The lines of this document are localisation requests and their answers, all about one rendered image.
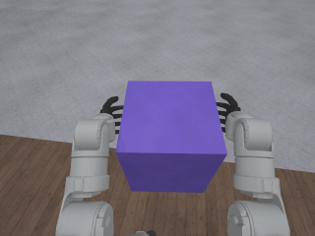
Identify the robot right hand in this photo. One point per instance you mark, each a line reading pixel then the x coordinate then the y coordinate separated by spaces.
pixel 231 107

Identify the right robot forearm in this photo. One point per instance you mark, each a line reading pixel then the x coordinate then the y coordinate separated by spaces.
pixel 253 148

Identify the left robot forearm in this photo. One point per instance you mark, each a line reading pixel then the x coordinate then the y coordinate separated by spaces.
pixel 89 162

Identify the robot left upper arm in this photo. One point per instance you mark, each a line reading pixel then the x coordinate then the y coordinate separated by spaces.
pixel 86 218

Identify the robot left hand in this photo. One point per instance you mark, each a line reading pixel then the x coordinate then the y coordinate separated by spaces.
pixel 107 109

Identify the carton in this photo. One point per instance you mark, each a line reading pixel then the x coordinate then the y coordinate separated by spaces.
pixel 170 137

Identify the robot right upper arm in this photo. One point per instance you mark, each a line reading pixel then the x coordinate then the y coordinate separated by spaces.
pixel 256 218

